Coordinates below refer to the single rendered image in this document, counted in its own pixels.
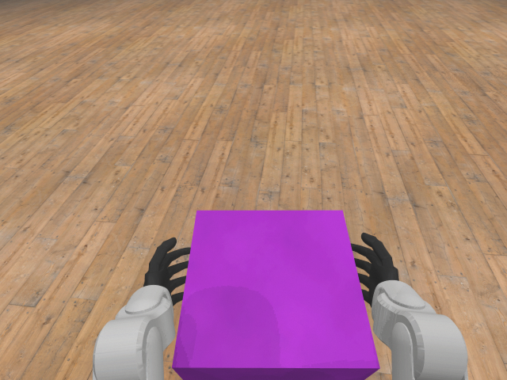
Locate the carton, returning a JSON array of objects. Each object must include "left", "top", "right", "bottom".
[{"left": 172, "top": 211, "right": 380, "bottom": 380}]

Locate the left robot forearm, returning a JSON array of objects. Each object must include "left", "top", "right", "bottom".
[{"left": 93, "top": 285, "right": 176, "bottom": 380}]

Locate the left robot hand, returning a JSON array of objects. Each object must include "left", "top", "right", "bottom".
[{"left": 143, "top": 237, "right": 191, "bottom": 306}]

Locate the right robot hand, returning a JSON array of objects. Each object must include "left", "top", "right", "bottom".
[{"left": 351, "top": 233, "right": 399, "bottom": 307}]

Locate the right robot forearm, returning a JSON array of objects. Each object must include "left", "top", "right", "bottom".
[{"left": 372, "top": 280, "right": 468, "bottom": 380}]

